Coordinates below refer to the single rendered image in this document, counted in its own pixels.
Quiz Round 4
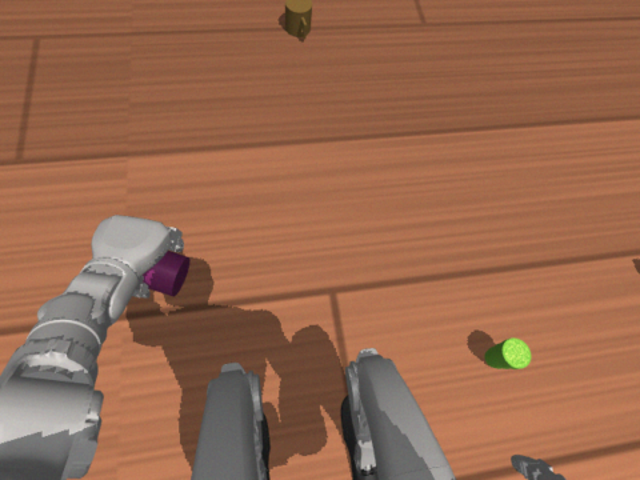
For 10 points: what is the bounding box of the right robot hand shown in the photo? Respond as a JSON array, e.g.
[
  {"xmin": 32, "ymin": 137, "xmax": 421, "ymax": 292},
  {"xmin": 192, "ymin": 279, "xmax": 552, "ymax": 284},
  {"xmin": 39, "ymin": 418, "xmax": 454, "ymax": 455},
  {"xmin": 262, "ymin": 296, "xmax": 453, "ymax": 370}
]
[{"xmin": 511, "ymin": 455, "xmax": 566, "ymax": 480}]

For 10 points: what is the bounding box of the right robot foot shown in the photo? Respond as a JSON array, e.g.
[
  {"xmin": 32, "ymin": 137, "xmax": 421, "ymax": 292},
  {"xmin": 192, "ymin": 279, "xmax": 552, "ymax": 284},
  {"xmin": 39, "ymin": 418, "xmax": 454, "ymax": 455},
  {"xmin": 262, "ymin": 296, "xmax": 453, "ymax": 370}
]
[{"xmin": 341, "ymin": 395, "xmax": 379, "ymax": 480}]

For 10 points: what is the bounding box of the left robot hand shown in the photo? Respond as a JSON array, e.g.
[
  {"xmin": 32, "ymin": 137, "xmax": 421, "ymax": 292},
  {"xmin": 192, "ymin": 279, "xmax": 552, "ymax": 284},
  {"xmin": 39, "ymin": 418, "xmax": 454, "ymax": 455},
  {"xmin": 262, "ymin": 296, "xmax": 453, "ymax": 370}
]
[{"xmin": 91, "ymin": 215, "xmax": 184, "ymax": 298}]

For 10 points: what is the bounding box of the left robot arm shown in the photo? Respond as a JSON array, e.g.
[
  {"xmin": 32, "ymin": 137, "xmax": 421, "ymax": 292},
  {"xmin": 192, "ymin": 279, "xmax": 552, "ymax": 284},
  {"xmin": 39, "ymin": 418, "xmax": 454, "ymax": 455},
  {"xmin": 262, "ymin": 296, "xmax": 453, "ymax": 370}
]
[{"xmin": 0, "ymin": 258, "xmax": 138, "ymax": 480}]

